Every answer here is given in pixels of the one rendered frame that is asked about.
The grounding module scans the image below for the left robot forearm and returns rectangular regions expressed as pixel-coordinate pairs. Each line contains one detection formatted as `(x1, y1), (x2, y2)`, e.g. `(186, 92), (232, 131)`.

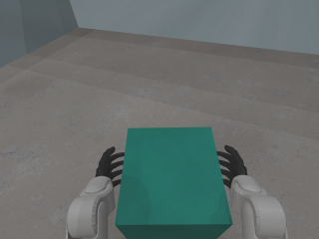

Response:
(65, 176), (116, 239)

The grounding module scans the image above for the robot left hand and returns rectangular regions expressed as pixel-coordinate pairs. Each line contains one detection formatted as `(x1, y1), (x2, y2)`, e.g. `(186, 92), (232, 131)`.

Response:
(95, 146), (125, 187)

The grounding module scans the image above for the carton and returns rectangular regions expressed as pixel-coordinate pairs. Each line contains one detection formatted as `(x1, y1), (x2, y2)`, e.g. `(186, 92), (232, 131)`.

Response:
(115, 126), (233, 239)

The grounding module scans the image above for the robot right hand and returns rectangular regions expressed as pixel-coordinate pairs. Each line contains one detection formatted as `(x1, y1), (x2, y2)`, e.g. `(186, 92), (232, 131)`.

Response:
(216, 145), (248, 188)

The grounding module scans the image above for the right robot forearm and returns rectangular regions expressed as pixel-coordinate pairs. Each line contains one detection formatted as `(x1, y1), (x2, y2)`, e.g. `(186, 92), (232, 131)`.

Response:
(230, 174), (288, 239)

